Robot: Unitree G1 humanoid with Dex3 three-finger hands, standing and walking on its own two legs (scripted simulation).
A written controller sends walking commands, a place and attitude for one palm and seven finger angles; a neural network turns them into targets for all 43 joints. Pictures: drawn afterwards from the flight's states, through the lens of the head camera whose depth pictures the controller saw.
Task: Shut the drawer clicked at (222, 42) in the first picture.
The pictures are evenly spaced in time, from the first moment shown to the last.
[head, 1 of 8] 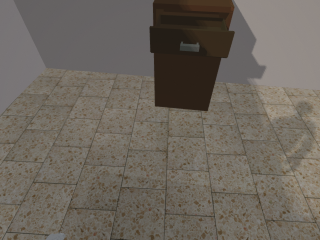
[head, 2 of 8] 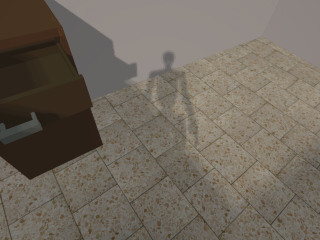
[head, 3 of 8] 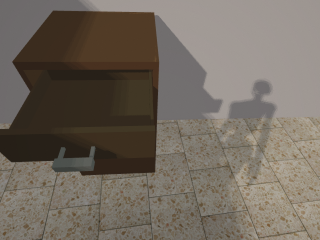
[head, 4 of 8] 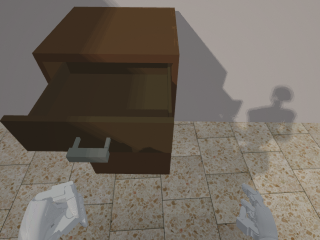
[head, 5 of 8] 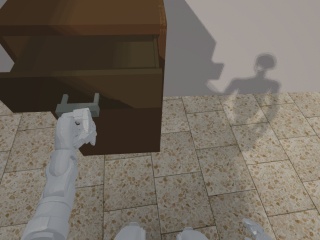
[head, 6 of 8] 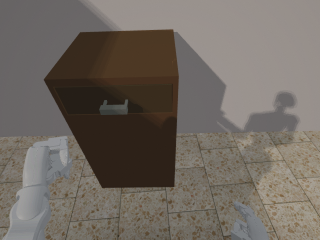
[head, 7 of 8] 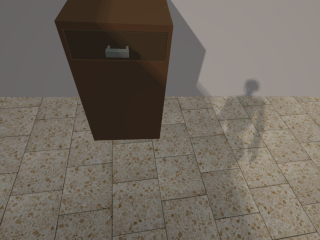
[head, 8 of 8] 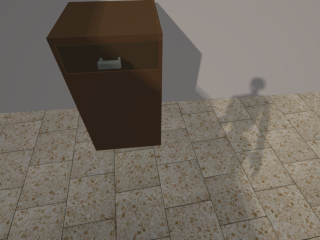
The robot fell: no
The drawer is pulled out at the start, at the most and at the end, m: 0.28 0.28 0.00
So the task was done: yes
